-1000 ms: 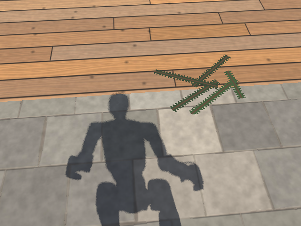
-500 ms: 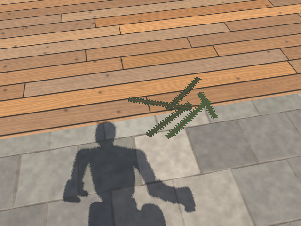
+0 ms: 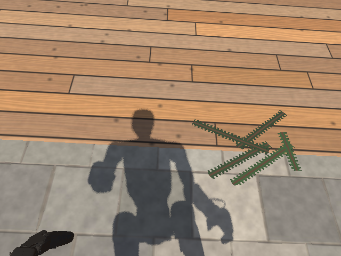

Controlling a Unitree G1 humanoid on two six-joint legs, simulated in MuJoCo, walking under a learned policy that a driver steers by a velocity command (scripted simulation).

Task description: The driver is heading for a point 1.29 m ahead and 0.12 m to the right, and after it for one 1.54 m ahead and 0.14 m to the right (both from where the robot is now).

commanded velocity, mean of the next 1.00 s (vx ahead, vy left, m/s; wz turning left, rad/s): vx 0.49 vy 0.00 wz -0.11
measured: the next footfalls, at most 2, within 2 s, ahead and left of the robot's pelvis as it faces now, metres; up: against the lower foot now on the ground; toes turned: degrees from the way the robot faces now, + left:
right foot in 0.14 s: +0.28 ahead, -0.13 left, +0.00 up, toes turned +9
left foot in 0.58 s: +0.47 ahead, +0.16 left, +0.00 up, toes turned +2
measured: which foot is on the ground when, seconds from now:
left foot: down 0.00-0.14, up 0.16-0.56, down 0.58-1.00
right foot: up 0.00-0.12, down 0.14-0.58, up 0.60-1.00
